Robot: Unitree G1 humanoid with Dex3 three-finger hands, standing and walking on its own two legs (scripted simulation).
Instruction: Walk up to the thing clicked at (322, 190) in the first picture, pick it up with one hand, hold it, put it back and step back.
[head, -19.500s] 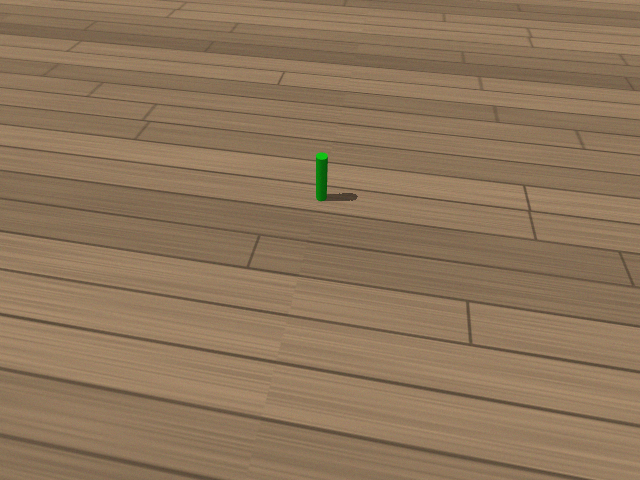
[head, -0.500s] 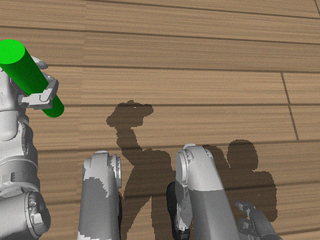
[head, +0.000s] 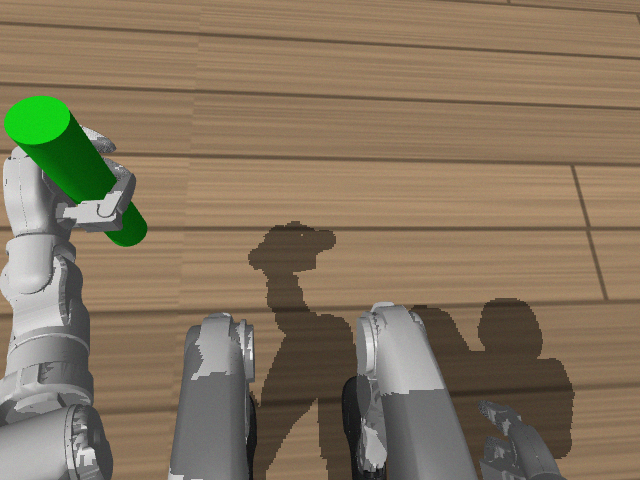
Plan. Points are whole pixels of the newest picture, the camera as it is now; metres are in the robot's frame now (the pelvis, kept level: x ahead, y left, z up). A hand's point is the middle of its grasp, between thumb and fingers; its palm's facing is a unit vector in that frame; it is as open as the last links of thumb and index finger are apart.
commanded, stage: lift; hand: left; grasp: from the side
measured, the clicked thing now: (94, 188) +0.45 +0.25 -0.02
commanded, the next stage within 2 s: hold in 1.72 s
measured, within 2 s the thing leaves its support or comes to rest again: neither
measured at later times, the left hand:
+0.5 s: hand (20, 129) +0.41 +0.22 +0.16, palm faces +0.15 -0.99 -0.06, open 7.0 cm
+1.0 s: hand out of the picture +0.39 +0.21 +0.28, palm faces +0.17 -0.98 -0.04, open 7.0 cm
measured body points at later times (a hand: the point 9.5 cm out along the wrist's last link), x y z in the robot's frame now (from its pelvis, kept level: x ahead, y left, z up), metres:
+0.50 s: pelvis +0.02 +0.00 +0.13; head +0.17 +0.03 +0.56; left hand +0.39 +0.27 +0.16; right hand +0.19 -0.25 +0.02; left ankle +0.08 +0.12 -0.38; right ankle +0.09 -0.12 -0.38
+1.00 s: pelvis +0.05 +0.01 +0.24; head +0.14 +0.03 +0.68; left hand +0.38 +0.26 +0.28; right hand +0.20 -0.24 +0.14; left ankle +0.08 +0.12 -0.38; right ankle +0.09 -0.12 -0.38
